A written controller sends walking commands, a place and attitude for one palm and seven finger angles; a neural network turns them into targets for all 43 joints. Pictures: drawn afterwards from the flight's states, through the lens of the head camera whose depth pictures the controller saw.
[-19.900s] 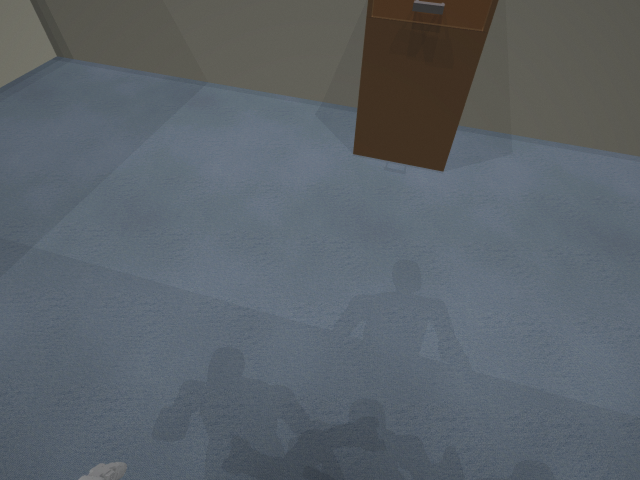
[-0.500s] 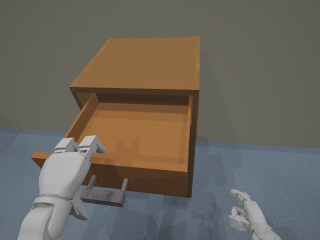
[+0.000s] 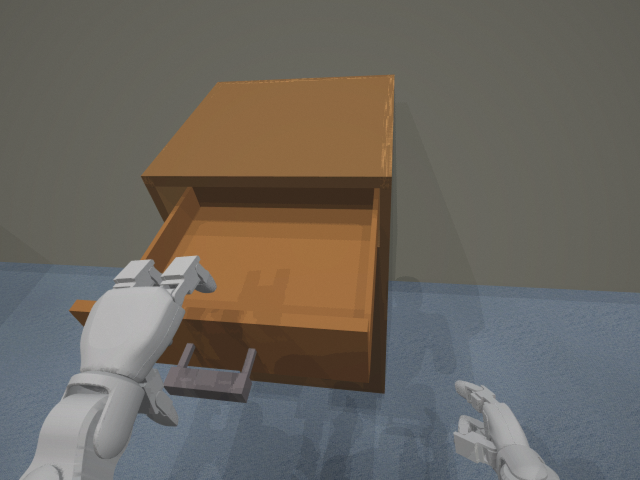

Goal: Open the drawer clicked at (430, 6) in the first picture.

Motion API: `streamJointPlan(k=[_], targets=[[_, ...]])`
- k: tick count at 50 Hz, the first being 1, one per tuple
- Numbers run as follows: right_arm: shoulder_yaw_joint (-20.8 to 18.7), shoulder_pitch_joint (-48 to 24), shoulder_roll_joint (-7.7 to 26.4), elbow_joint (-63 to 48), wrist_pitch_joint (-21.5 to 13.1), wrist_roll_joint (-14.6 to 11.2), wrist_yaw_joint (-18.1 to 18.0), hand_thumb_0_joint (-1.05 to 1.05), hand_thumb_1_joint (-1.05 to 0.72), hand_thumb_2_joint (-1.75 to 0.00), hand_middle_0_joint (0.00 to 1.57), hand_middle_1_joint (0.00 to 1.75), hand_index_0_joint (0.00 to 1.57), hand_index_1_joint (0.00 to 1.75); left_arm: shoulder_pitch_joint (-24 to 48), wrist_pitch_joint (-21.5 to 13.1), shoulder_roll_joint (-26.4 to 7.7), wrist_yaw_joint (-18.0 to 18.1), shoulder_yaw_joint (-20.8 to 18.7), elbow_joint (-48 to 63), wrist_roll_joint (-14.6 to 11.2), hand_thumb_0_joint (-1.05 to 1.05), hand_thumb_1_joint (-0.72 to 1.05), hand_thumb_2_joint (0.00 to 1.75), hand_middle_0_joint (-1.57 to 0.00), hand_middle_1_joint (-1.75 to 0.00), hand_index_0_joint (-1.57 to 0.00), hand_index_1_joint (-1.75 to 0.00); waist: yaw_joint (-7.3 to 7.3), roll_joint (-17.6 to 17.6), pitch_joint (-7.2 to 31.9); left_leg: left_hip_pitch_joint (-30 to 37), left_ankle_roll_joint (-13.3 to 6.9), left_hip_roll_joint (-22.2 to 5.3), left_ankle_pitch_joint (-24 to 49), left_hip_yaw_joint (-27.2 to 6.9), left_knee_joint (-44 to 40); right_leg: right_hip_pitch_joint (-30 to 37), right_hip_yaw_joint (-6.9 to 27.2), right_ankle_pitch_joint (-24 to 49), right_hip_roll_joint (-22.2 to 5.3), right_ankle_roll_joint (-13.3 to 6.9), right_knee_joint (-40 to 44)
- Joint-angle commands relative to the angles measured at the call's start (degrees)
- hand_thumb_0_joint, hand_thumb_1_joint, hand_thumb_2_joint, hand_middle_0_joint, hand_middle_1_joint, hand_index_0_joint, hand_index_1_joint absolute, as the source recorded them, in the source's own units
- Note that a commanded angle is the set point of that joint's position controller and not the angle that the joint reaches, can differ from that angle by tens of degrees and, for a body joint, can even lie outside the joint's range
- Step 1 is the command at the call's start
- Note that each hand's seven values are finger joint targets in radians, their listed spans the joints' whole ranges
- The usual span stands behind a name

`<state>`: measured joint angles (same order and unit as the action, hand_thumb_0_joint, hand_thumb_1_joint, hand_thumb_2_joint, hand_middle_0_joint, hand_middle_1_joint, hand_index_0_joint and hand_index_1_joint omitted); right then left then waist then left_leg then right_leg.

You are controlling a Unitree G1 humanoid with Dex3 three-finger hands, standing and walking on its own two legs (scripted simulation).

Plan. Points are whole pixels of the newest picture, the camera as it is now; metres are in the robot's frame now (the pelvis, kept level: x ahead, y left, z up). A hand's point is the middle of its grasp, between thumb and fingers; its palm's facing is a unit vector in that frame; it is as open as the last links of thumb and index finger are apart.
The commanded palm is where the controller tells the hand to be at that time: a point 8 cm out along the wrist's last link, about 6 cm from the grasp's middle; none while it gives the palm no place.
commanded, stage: draw the hand back to the body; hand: left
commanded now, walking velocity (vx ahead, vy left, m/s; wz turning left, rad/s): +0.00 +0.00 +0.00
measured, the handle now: (214, 368) +0.26 +0.21 -0.02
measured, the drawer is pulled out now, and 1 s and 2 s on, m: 0.29 0.29 0.29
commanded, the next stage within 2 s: step back with the hand held close in 1.44 s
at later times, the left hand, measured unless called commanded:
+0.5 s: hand (137, 355) +0.19 +0.23 +0.12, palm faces +0.15 -0.43 -0.89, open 13.8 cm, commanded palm +0.16 +0.24 +0.18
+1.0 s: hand (129, 320) +0.22 +0.24 +0.15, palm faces +0.38 -0.83 -0.41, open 10.8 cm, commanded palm +0.16 +0.29 +0.18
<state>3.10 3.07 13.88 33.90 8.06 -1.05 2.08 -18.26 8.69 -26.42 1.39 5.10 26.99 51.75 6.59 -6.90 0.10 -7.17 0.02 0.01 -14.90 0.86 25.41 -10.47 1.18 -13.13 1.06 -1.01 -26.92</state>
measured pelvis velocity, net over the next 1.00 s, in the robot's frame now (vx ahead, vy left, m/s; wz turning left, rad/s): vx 0.04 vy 0.01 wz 0.04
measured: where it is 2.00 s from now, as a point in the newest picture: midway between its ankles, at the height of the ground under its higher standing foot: outside the picture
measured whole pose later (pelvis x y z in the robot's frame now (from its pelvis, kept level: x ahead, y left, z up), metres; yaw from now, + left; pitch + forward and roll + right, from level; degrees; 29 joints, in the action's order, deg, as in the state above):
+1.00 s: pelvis +0.04 +0.01 +0.00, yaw +2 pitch -1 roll +0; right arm 0.9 10.1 12.0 35.9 -7.9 -0.5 -3.8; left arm -33.0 -6.6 -18.6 6.1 -14.8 30.7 -2.9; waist 3.0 -3.2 0.1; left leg -7.2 -0.4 0.5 -18.6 -1.3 26.8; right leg -8.8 -1.0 -16.7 0.4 -0.3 -26.4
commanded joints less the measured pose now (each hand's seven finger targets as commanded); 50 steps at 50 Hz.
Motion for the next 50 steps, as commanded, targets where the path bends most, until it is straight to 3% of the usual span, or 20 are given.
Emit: streamJointPlan(k=[1, 2, 7, 10, 11, 12, 15, 19, 20, 22, 23, 24, 25, 29, 30, 31, 34, 35, 43, 50], targets=[[-2.1, -11.8, 4.7, -10.4, -4.0, -0.1, -0.8, 0.00, -0.90, -0.90, 0.20, 0.30, 0.20, 0.30, 8.1, -0.3, -10.5, 2.8, -10.6, 11.2, 0.5, 0.00, -0.50, 0.30, -0.30, -1.20, -0.30, -1.20, 0.77, 5.3, 8.3, -2.0, -1.1, 0.3, 9.7, 0.6, -2.9, 4.8, 0.6, 3.7, -0.6, -0.4, 5.1], [-2.3, -12.3, 4.8, -9.6, -3.8, -0.2, -1.1, 0.00, -0.90, -0.90, 0.20, 0.30, 0.20, 0.30, 7.3, -0.5, -9.9, 2.5, -10.0, 9.4, -0.2, 0.00, -0.50, 0.30, -0.30, -1.20, -0.30, -1.20, -0.02, 5.1, 5.3, -2.2, -1.0, 0.3, 9.0, 0.4, -3.5, 3.2, 0.9, 3.0, -0.5, -0.5, 5.9], [-2.7, -11.3, 5.1, -9.2, -5.1, 0.0, -2.4, 0.00, -0.90, -0.90, 0.20, 0.30, 0.20, 0.30, 9.2, -2.8, -11.6, 1.6, -11.4, 8.0, -1.4, 0.00, -0.50, 0.30, -0.30, -1.20, -0.30, -1.20, -0.60, 6.4, 4.4, -1.8, -1.3, 0.7, 6.4, 0.3, -3.0, 1.5, 1.1, -0.6, -1.1, -0.1, 7.3], [-2.8, -11.4, 5.9, -10.4, -6.2, -0.4, -3.0, 0.00, -0.90, -0.90, 0.20, 0.30, 0.20, 0.30, 5.9, -4.5, -14.9, 2.1, -15.6, 10.3, -3.0, 0.00, -0.50, 0.30, -0.30, -1.20, -0.30, -1.20, -0.06, 4.4, 6.5, -1.4, -1.2, 0.4, 7.0, -0.1, -2.1, 2.4, 1.8, 1.7, -1.2, -0.1, 6.8], [-2.5, -9.7, 5.4, -10.6, -6.4, 0.2, -2.8, 0.00, -0.90, -0.90, 0.20, 0.30, 0.20, 0.30, 4.8, -5.2, -13.2, 2.0, -14.4, 10.6, -2.6, 0.00, -0.50, 0.30, -0.30, -1.20, -0.30, -1.20, 0.46, 5.8, 8.1, -1.8, -1.3, 0.8, 8.0, 0.1, -1.8, 3.2, 0.5, 2.5, -1.9, 0.1, 5.9], [-3.0, -9.8, 5.6, -9.8, -6.2, 0.1, -3.0, 0.00, -0.90, -0.90, 0.20, 0.30, 0.20, 0.30, 2.2, -5.5, -13.8, 2.2, -15.8, 8.6, -3.1, 0.00, -0.50, 0.30, -0.30, -1.20, -0.30, -1.20, 0.16, 6.8, 5.5, -2.3, -1.1, 0.7, 8.0, 0.1, -1.8, 2.0, 1.2, 2.8, -1.5, 0.0, 6.3], [-3.0, -10.5, 6.1, -10.7, -6.7, -0.3, -3.0, 0.00, -0.90, -0.90, 0.20, 0.30, 0.20, 0.30, 1.1, -6.3, -15.4, 3.1, -18.5, 11.0, -4.4, 0.00, -0.50, 0.30, -0.30, -1.20, -0.30, -1.20, 0.03, 4.6, 6.1, -2.5, -0.8, 0.4, 7.6, -0.3, -1.2, 1.6, 1.7, 3.7, -1.4, -0.2, 5.9], [-3.6, -8.3, 6.1, -10.7, -6.5, 0.2, -3.3, 0.00, -0.90, -0.90, 0.20, 0.30, 0.20, 0.30, -0.6, -7.3, -15.5, 3.5, -19.1, 9.2, -4.2, 0.00, -0.50, 0.30, -0.30, -1.20, -0.30, -1.20, 0.24, 6.0, 6.0, -2.9, -1.1, 0.6, 7.9, 0.1, -0.7, 0.8, 0.7, 3.9, -2.0, 0.1, 5.3], [-3.4, -9.6, 6.3, -10.8, -6.9, -0.4, -3.3, 0.00, -0.90, -0.90, 0.20, 0.30, 0.20, 0.30, -0.2, -7.4, -16.5, 3.6, -20.3, 10.1, -5.0, 0.00, -0.50, 0.30, -0.30, -1.20, -0.30, -1.20, -0.29, 3.5, 5.7, -2.8, -0.8, 0.3, 7.0, -0.2, -0.6, 0.3, 1.4, 3.1, -1.6, -0.2, 5.6], [-3.8, -7.8, 6.0, -10.8, -6.9, 0.1, -3.3, 0.00, -0.90, -0.90, 0.20, 0.30, 0.20, 0.30, -3.0, -7.8, -15.0, 3.6, -19.2, 10.0, -4.8, 0.00, -0.50, 0.30, -0.30, -1.20, -0.30, -1.20, -0.09, 5.5, 7.3, -2.7, -1.0, 0.3, 9.0, 0.1, -0.4, 0.6, 0.0, 4.9, -1.9, 0.0, 4.5], [-3.4, -4.8, 1.0, -13.7, -11.3, -0.8, -4.7, 0.00, -0.90, -0.90, 0.20, 0.30, 0.20, 0.30, 2.0, -11.9, 8.2, 3.6, -14.6, 11.6, -46.2, 0.00, -0.47, 0.32, -0.30, -1.18, -0.30, -1.18, -6.12, 11.0, 2.8, 2.4, -2.7, -1.7, 4.6, 0.0, -0.8, 0.4, -3.3, 3.9, -0.9, 0.1, 4.7], [-3.3, -3.5, 2.9, -12.0, -14.2, -0.4, -5.7, 0.00, -0.90, -0.90, 0.20, 0.30, 0.20, 0.30, -1.6, -14.1, 1.4, 4.6, -18.4, 8.9, -47.6, 0.00, -0.43, 0.33, -0.29, -1.15, -0.29, -1.15, -4.98, 12.2, 3.0, 1.8, -2.3, -2.5, 3.0, -0.6, -1.4, 0.6, -3.1, 1.5, -1.2, 0.3, 4.1], [-3.0, -3.8, 3.2, -10.9, -15.7, -0.1, -6.8, 0.00, -0.90, -0.90, 0.20, 0.30, 0.20, 0.30, -5.2, -15.6, -1.0, 5.3, -22.4, 10.3, -51.4, 0.00, -0.40, 0.34, -0.29, -1.13, -0.29, -1.13, -4.07, 13.6, 2.3, 1.2, -1.9, -2.4, 2.9, -1.1, -1.9, 0.5, -3.2, 0.1, -1.3, 0.5, 5.3], [-2.6, -1.1, 2.8, -9.5, -19.8, 1.0, -8.0, 0.00, -0.90, -0.90, 0.20, 0.30, 0.20, 0.30, -3.3, -19.0, -1.0, 7.0, -23.0, 17.5, -53.0, 0.00, -0.26, 0.40, -0.28, -1.04, -0.28, -1.04, -3.38, 2.1, 5.2, 1.9, -1.2, -1.6, 9.1, -0.5, -2.6, 3.5, -3.4, 5.8, -2.6, 0.0, 4.4], [-2.6, -1.1, 3.0, -8.4, -20.3, 1.2, -7.9, 0.00, -0.90, -0.90, 0.20, 0.30, 0.20, 0.30, -4.2, -19.0, -2.3, 7.3, -24.6, 16.2, -53.2, 0.00, -0.22, 0.42, -0.28, -1.02, -0.28, -1.02, -3.16, 1.8, 3.2, 0.6, -0.8, -1.7, 9.3, -0.9, -2.8, 3.3, -3.4, 5.9, -2.4, -0.2, 4.7], [-2.3, -0.8, 2.5, -8.5, -20.7, 1.2, -7.6, 0.00, -0.90, -0.90, 0.20, 0.30, 0.20, 0.30, -4.4, -19.3, 0.2, 7.1, -22.7, 16.1, -53.3, 0.00, -0.18, 0.43, -0.28, -1.00, -0.28, -1.00, -3.48, 1.3, 2.5, 0.0, -0.6, -1.8, 9.8, -0.9, -3.2, 3.5, -3.7, 6.3, -2.7, -0.3, 4.3], [-2.5, -0.6, 2.5, -8.1, -21.1, 1.0, -7.0, 0.00, -0.90, -0.90, 0.20, 0.30, 0.20, 0.30, -6.4, -19.3, 0.6, 6.7, -23.3, 15.3, -53.9, 0.00, -0.08, 0.48, -0.27, -0.93, -0.27, -0.93, -3.25, 0.3, 2.1, -0.7, -0.3, -2.1, 12.3, -0.9, -3.1, 4.1, -3.9, 8.7, -2.6, -0.5, 3.8], [-2.7, -1.0, 2.6, -7.7, -21.1, 1.1, -6.9, 0.00, -0.90, -0.90, 0.20, 0.30, 0.20, 0.30, -7.3, -19.3, 0.6, 6.5, -23.9, 14.2, -54.1, 0.00, -0.05, 0.50, -0.27, -0.91, -0.27, -0.91, -3.16, 2.6, 1.1, -1.1, -0.2, -2.3, 13.1, -1.2, -3.0, 4.0, -4.1, 9.5, -2.4, -0.5, 4.3], [-3.7, -0.2, 3.0, -7.7, -20.4, 0.7, -6.1, 0.00, -0.90, -0.90, 0.20, 0.30, 0.20, 0.30, -11.6, -19.1, 0.4, 5.8, -25.2, 16.7, -54.6, 0.00, 0.23, 0.62, -0.25, -0.73, -0.25, -0.73, -3.29, 3.9, 7.2, 1.1, -0.1, -2.8, 23.6, -0.9, -0.6, 5.7, -4.5, 18.3, -2.7, 0.1, 2.1], [-4.1, -0.6, 3.2, -7.4, -19.0, 0.2, -6.6, 0.00, -0.90, -0.90, 0.20, 0.30, 0.20, 0.30, -11.2, -18.6, -0.7, 6.2, -27.3, 15.5, -54.7, 0.00, 0.48, 0.72, -0.23, -0.57, -0.23, -0.57, -3.57, 3.5, 6.2, 1.0, 0.1, -2.7, 22.4, -0.6, -0.6, 4.1, -4.5, 17.4, -2.8, 0.3, 2.7]])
